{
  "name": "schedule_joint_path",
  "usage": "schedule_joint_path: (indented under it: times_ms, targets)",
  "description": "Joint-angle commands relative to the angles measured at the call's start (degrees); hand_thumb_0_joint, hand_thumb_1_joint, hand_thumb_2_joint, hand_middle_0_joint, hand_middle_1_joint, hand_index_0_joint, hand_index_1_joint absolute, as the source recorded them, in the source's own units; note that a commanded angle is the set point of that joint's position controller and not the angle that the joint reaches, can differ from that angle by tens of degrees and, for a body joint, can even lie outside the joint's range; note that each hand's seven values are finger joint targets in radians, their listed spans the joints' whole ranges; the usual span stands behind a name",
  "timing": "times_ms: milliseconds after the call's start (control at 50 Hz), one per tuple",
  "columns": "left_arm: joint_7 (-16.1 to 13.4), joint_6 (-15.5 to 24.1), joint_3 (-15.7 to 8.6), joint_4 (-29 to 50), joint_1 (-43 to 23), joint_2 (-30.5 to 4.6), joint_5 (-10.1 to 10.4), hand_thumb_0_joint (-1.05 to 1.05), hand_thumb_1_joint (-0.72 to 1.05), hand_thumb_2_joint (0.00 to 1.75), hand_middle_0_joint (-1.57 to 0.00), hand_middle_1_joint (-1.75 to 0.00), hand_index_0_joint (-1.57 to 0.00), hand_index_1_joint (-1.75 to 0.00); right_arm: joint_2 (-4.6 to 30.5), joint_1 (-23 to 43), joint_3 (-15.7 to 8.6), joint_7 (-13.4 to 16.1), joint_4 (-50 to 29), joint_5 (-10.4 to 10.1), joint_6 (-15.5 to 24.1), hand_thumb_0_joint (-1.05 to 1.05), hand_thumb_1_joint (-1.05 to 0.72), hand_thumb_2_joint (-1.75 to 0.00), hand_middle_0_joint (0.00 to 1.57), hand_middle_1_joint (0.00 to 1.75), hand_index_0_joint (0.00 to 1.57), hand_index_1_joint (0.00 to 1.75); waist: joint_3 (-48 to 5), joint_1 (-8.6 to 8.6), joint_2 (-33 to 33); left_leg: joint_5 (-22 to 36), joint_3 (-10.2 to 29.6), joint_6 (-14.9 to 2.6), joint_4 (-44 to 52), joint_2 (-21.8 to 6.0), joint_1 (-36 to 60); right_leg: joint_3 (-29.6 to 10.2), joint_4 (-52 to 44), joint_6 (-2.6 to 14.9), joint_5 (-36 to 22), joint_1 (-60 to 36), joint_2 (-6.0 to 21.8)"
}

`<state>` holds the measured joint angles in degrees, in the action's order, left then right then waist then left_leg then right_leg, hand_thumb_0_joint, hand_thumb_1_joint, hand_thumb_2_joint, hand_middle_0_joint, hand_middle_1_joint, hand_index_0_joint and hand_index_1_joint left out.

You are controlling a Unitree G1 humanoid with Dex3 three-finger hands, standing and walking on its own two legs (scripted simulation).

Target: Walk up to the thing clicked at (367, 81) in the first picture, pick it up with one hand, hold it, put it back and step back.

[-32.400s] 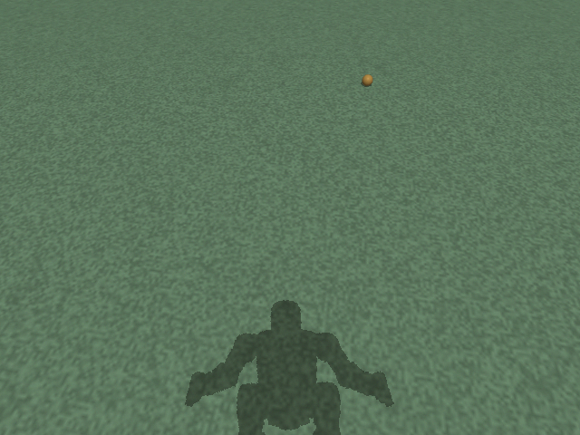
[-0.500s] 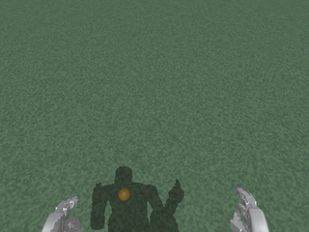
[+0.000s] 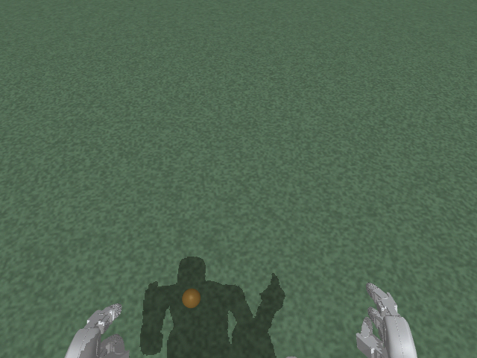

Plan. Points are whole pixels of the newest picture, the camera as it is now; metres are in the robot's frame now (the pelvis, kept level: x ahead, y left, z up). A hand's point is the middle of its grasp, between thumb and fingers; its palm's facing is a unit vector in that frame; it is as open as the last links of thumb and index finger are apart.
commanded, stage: home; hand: left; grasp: from above
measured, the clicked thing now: (191, 298) +0.46 +0.17 -0.68
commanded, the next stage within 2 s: stand in 0.80 s
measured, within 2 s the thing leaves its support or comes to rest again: neither
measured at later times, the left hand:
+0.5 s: hand (124, 349) +0.17 +0.18 -0.04, palm faces +0.03 -0.98 -0.21, open 7.4 cm
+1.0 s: hand (117, 351) +0.18 +0.20 -0.07, palm faces +0.00 -0.95 -0.31, open 7.4 cm
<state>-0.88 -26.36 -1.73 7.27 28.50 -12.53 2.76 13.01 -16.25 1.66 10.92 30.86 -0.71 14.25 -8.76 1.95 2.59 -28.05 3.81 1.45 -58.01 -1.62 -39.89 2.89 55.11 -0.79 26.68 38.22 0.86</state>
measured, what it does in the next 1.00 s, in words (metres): stands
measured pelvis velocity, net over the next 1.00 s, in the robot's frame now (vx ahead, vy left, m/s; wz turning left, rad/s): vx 0.00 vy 0.00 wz -0.01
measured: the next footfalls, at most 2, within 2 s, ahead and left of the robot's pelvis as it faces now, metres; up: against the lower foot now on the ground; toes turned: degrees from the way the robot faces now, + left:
none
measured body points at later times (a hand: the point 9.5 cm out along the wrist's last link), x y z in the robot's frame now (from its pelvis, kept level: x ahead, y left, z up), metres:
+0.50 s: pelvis +0.01 +0.00 +0.00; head +0.03 +0.00 +0.45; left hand +0.17 +0.23 -0.03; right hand +0.17 -0.24 -0.07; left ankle +0.01 +0.13 -0.68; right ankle +0.01 -0.13 -0.68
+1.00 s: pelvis +0.00 +0.00 +0.01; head +0.04 +0.01 +0.46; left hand +0.17 +0.25 -0.05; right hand +0.16 -0.25 -0.09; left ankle +0.01 +0.13 -0.68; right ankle +0.01 -0.13 -0.68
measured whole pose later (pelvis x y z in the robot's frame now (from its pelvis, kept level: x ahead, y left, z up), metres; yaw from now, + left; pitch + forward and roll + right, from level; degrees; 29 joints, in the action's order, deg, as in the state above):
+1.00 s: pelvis +0.00 +0.00 +0.01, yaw +0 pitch +5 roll +0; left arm -1.9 -10.8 -0.3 -15.2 16.7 -15.2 -2.4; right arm 15.1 -10.5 0.9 4.8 40.6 5.0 6.2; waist -1.4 -0.9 0.0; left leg -26.8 1.8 0.7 -53.4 -0.5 -31.6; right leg 1.1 52.6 -1.0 26.2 31.2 2.1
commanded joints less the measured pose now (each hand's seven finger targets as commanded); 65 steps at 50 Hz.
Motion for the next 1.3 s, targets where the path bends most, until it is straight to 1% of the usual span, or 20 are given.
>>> schedule_joint_path:
  times_ms: [0,100,240,480,560,580,660,740,780,800,860,880,900,920,940,980,1020,1140,1220,1280]
  targets:
    - [-0.5,3.1,-3.7,11.9,-1.3,-6.5,-0.2,0.0,0.9,0.9,-0.2,-0.3,-0.2,-0.3,6.4,4.1,-3.1,0.6,-8.7,0.2,3.4,0.0,-0.9,-0.9,0.2,0.3,0.2,0.3,-5.4,0.22,0.1,9.2,-1.9,-2.17,9.4,1.9,5.1,0.7,-9.9,0.47,-8.2,-3.8,-1.8]
    - [-0.6,3.4,-3.9,12.5,-2.0,-7.2,-0.3,0.0,0.9,0.9,-0.2,-0.3,-0.2,-0.3,6.7,3.7,-3.3,0.6,-8.7,0.3,3.4,0.0,-0.9,-0.9,0.2,0.3,0.2,0.3,-5.9,0.47,0.0,12.9,-1.7,-2.02,8.8,1.7,5.8,0.8,-9.0,0.64,-11.4,-4.2,-1.9]
    - [-0.4,2.7,-2.7,11.0,-0.5,-6.0,-0.1,0.0,0.9,0.9,-0.2,-0.3,-0.2,-0.3,7.0,3.9,-3.3,0.3,-8.9,0.3,3.1,0.0,-0.9,-0.9,0.2,0.3,0.2,0.3,-4.1,0.04,0.1,12.3,-1.6,-1.89,9.3,1.6,5.3,1.1,-9.0,0.66,-10.6,-3.6,-2.0]
    - [-0.7,2.9,-4.4,12.1,-0.4,-7.2,0.1,0.0,0.9,0.9,-0.2,-0.3,-0.2,-0.3,6.9,3.5,-3.5,0.2,-9.3,0.3,2.6,0.0,-0.9,-0.9,0.2,0.3,0.2,0.3,-6.9,0.13,-0.5,14.5,-1.2,-1.9,8.8,1.5,6.0,1.0,-8.4,0.75,-12.5,-4.6,-2.1]
    - [-0.5,2.9,-2.6,11.2,-0.4,-5.6,0.3,0.0,0.9,0.9,-0.2,-0.3,-0.2,-0.3,6.6,3.5,-3.2,0.1,-9.2,0.2,2.3,0.0,-0.9,-0.9,0.2,0.3,0.2,0.3,-5.9,0.3,-0.1,14.8,-1.3,-1.94,8.5,1.5,5.7,1.0,-8.6,0.6,-13.0,-4.2,-2.0]
    - [-0.6,3.0,-4.0,12.1,-0.6,-6.9,0.3,0.0,0.9,0.9,-0.2,-0.3,-0.2,-0.3,7.0,3.6,-3.4,0.1,-9.3,0.3,2.4,0.0,-0.9,-0.9,0.2,0.3,0.2,0.3,-6.0,0.5,-0.7,14.2,-1.1,-1.97,8.6,1.5,5.7,1.1,-8.5,0.61,-12.5,-4.6,-2.1]
    - [-0.5,2.9,-2.8,11.4,0.2,-5.7,0.2,0.0,0.9,0.9,-0.2,-0.3,-0.2,-0.3,6.4,3.5,-3.1,0.1,-9.5,0.3,2.3,0.0,-0.9,-0.9,0.2,0.3,0.2,0.3,-6.0,0.55,-1.4,14.0,-1.9,-2.19,7.7,1.8,5.3,0.8,-9.1,0.35,-13.1,-4.6,-1.8]
    - [-0.8,2.7,-4.2,12.3,-0.5,-7.4,0.0,0.0,0.9,0.9,-0.2,-0.3,-0.2,-0.3,7.0,3.8,-3.5,0.2,-9.7,0.2,2.1,0.0,-0.9,-0.9,0.2,0.3,0.2,0.3,-4.9,-0.02,-0.6,11.8,-1.6,-2.08,8.6,1.7,4.6,0.8,-9.2,0.59,-10.6,-3.8,-1.8]
    - [-0.6,3.0,-2.8,13.1,-0.9,-6.0,-0.1,0.0,0.9,0.9,-0.2,-0.3,-0.2,-0.3,6.3,3.5,-3.3,0.1,-9.7,0.2,2.2,0.0,-0.9,-0.9,0.2,0.3,0.2,0.3,-6.5,0.57,0.0,13.3,-1.6,-1.98,8.3,1.6,5.7,0.8,-8.6,0.58,-12.0,-4.1,-1.9]
    - [-0.9,3.0,-4.7,13.2,-0.6,-7.7,0.0,0.0,0.9,0.9,-0.2,-0.3,-0.2,-0.3,6.7,3.6,-3.5,0.2,-9.5,0.1,2.1,0.0,-0.9,-0.9,0.2,0.3,0.2,0.3,-5.7,-0.17,0.2,13.1,-1.6,-1.97,8.3,1.6,5.1,0.9,-8.7,0.59,-11.8,-4.3,-1.9]
    - [-0.9,2.9,-3.8,13.4,-0.3,-7.2,0.0,0.0,0.9,0.9,-0.2,-0.3,-0.2,-0.3,6.6,3.5,-3.4,0.1,-9.9,0.2,2.1,0.0,-0.9,-0.9,0.2,0.3,0.2,0.3,-6.5,0.21,-0.1,14.3,-1.6,-2.02,7.9,1.7,5.5,0.8,-8.4,0.57,-13.0,-4.6,-1.8]
    - [-2.9,15.1,-2.9,-6.7,-17.8,-11.1,-6.7,0.0,0.9,0.9,-0.2,-0.3,-0.2,-0.3,12.9,7.2,-5.1,-3.3,5.2,7.4,-4.1,0.0,-0.9,-0.9,0.2,0.3,0.2,0.3,8.1,-4.09,-3.9,23.8,-0.1,-4.37,12.4,-0.6,6.5,-3.4,-11.3,3.23,-12.8,-13.4,2.3]
    - [-2.6,19.0,-4.2,-17.8,-11.9,-12.4,-6.7,0.0,0.9,0.9,-0.2,-0.3,-0.2,-0.3,13.3,7.7,-6.2,-5.0,5.6,7.2,-6.3,0.0,-0.9,-0.9,0.2,0.3,0.2,0.3,2.9,-4.13,-6.5,24.4,-1.7,-5.15,12.2,-0.2,10.6,-6.8,-12.9,4.94,-13.7,-15.6,3.2]
    - [-2.3,21.0,-4.2,-20.9,-11.1,-12.8,-7.1,0.0,0.9,0.9,-0.2,-0.3,-0.2,-0.3,13.1,7.0,-5.9,-6.2,5.2,7.2,-7.3,0.0,-0.9,-0.9,0.2,0.3,0.2,0.3,0.7,-3.18,-7.8,24.9,-2.0,-5.21,12.5,0.0,13.3,-8.0,-13.4,5.7,-16.3,-16.4,3.9]
    - [-1.9,22.0,-3.7,-22.8,-12.7,-12.4,-7.0,0.0,0.9,0.9,-0.2,-0.3,-0.2,-0.3,12.9,5.6,-5.7,-7.0,5.0,7.2,-8.1,0.0,-0.9,-0.9,0.2,0.3,0.2,0.3,1.7,-1.79,-5.1,23.6,-0.6,-5.14,13.9,-0.1,13.4,-7.4,-13.4,5.33,-17.3,-15.1,2.7]
    - [-1.6,23.6,-3.2,-26.9,-15.0,-12.8,-6.4,0.0,0.9,0.9,-0.2,-0.3,-0.2,-0.3,11.8,6.0,-5.5,-8.8,7.1,4.8,-8.5,0.0,-0.9,-0.9,0.2,0.3,0.2,0.3,-0.1,-2.79,-1.7,21.2,0.1,-5.36,17.0,0.1,17.2,-6.4,-12.7,3.97,-17.8,-18.9,3.6]
    - [-1.5,23.9,-3.7,-31.6,-15.4,-12.3,-5.8,0.0,0.9,0.9,-0.2,-0.3,-0.2,-0.3,12.2,8.1,-6.1,-9.5,8.6,3.6,-9.1,0.0,-0.9,-0.9,0.2,0.3,0.2,0.3,0.4,-4.09,-3.8,21.7,0.1,-4.95,18.0,-0.1,19.6,-6.2,-14.6,3.42,-17.2,-18.0,3.4]
    - [-1.6,25.9,-3.6,-43.6,-18.3,-11.9,-5.6,0.0,0.9,0.9,-0.2,-0.3,-0.2,-0.3,12.6,9.2,-6.9,-9.8,13.3,3.8,-10.8,0.0,-0.9,-0.9,0.2,0.3,0.2,0.3,3.8,-3.75,-0.4,13.1,3.0,-5.17,25.1,-1.8,20.1,-5.3,-19.9,2.2,-11.6,-20.9,3.4]
    - [-1.4,26.8,-3.4,-49.9,-18.4,-11.9,-5.4,0.0,0.9,0.9,-0.2,-0.3,-0.2,-0.3,13.1,9.2,-6.8,-9.5,16.3,3.6,-11.4,0.0,-0.9,-0.9,0.2,0.3,0.2,0.3,6.6,-3.57,-0.3,15.3,3.8,-4.74,28.9,-2.2,21.3,-5.2,-23.6,2.13,-14.3,-23.6,3.6]
    - [-1.6,27.0,-3.4,-54.0,-18.5,-12.6,-5.0,0.0,0.9,0.9,-0.2,-0.3,-0.2,-0.3,12.9,7.7,-6.7,-9.1,18.9,3.2,-11.6,0.0,-0.9,-0.9,0.2,0.3,0.2,0.3,6.1,-3.01,-2.3,21.1,3.3,-4.17,29.8,-2.4,24.7,-5.7,-25.4,2.29,-18.6,-26.0,4.5]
